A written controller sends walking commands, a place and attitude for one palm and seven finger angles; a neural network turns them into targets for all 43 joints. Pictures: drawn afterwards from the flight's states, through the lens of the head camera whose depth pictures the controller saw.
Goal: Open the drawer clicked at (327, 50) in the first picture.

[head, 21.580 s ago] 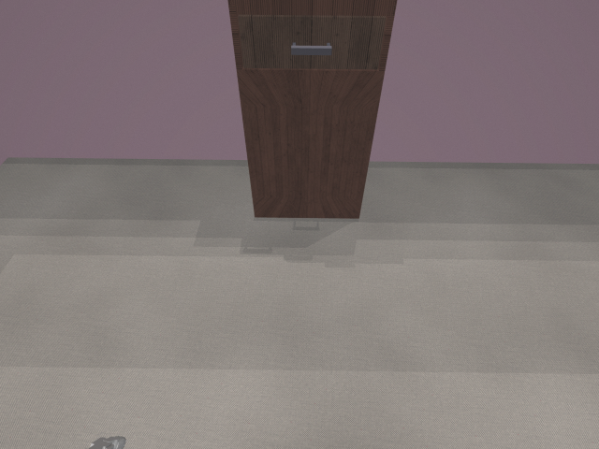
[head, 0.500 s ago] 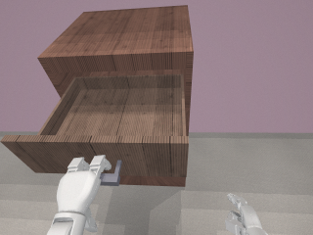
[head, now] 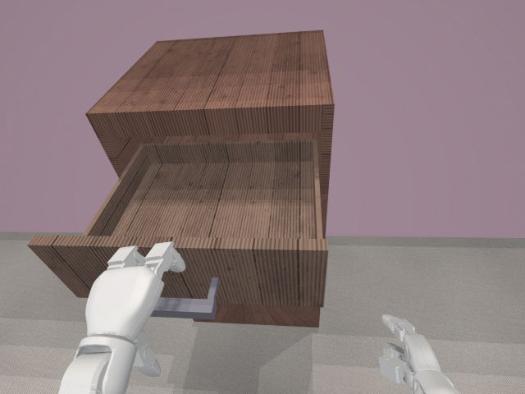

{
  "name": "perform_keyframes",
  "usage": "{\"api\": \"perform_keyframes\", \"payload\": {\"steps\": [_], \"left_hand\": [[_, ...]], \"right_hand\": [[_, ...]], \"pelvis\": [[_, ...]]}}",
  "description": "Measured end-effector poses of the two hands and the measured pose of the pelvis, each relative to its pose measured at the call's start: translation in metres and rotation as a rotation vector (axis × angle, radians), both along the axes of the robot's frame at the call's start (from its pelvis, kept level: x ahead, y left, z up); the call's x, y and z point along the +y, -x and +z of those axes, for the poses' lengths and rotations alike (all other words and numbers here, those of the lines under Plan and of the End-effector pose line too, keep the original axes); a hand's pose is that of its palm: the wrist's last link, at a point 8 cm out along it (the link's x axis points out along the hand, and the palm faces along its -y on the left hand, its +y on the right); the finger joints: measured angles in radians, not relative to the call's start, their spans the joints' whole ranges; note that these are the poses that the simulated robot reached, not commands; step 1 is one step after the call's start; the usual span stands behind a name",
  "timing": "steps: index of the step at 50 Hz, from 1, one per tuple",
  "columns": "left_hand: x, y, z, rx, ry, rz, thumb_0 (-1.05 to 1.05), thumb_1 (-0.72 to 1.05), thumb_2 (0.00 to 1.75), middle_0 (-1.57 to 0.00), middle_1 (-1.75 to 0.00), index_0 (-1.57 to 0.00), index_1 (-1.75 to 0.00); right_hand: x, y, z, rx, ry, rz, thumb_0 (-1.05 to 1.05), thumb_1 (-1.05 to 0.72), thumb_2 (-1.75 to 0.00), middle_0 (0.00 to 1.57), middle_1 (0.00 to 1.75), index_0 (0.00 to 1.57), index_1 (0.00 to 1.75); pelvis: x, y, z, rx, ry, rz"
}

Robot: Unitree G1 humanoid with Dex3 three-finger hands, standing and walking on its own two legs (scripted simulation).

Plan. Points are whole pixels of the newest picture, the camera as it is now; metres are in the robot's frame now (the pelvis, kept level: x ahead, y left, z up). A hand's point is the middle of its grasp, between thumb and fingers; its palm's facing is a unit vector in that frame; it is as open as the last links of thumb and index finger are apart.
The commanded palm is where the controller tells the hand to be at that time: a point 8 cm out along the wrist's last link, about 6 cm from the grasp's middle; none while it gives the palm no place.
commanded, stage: lift the hand off the handle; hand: left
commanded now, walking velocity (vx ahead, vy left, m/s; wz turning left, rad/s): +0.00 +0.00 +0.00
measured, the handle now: (177, 295) +0.25 +0.18 +0.04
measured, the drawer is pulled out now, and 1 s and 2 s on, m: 0.29 0.29 0.29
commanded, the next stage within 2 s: draw the hand back to the body in 0.76 s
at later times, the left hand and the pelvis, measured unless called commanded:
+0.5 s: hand (143, 260) +0.22 +0.18 +0.16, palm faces +0.22 -0.15 -0.97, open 13.8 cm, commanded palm +0.18 +0.19 +0.22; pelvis -0.01 +0.01 +0.01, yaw +0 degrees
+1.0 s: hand (121, 260) +0.22 +0.21 +0.17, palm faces +0.18 -0.11 -0.98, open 13.8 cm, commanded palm +0.17 +0.21 +0.24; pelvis -0.02 +0.00 +0.01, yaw +0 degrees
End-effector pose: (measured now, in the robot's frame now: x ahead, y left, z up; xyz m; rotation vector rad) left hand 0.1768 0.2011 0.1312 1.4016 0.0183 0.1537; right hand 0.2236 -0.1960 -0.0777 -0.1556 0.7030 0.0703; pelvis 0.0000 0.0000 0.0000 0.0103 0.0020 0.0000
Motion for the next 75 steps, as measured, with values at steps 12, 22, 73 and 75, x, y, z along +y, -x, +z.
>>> {"api": "perform_keyframes", "payload": {"steps": [12, 22, 73, 75], "left_hand": [[0.003, 0.001, 0.035, -0.043, -0.001, -0.029, 0.00, -0.49, 0.30, -0.37, -1.22, -0.35, -1.21], [-0.004, -0.011, 0.063, -0.089, -0.019, -0.078, 0.00, -0.50, 0.30, -0.39, -1.23, -0.33, -1.20], [0.045, 0.026, 0.093, -0.074, -0.057, 0.008, 0.00, -0.50, 0.30, -0.32, -1.20, -0.32, -1.20], [0.048, 0.027, 0.094, -0.101, 0.107, -0.018, 0.00, -0.50, 0.30, -0.32, -1.20, -0.33, -1.20]], "right_hand": [[0.023, -0.004, 0.008, -0.009, -0.035, 0.044, 0.02, -0.91, -0.90, 0.20, 0.30, 0.20, 0.30], [0.035, -0.003, 0.011, -0.012, -0.050, 0.068, 0.02, -0.91, -0.90, 0.20, 0.30, 0.20, 0.30], [0.017, -0.001, 0.013, -0.021, -0.001, 0.063, 0.02, -0.91, -0.90, 0.20, 0.30, 0.20, 0.30], [0.021, -0.002, 0.015, -0.036, -0.004, 0.058, 0.02, -0.91, -0.90, 0.20, 0.30, 0.20, 0.30]], "pelvis": [[0.008, 0.003, 0.005, -0.034, 0.007, 0.004], [0.012, 0.010, 0.008, -0.058, 0.008, 0.011], [0.010, 0.010, 0.008, -0.055, 0.016, 0.027], [0.012, 0.011, 0.008, -0.062, 0.019, 0.032]]}}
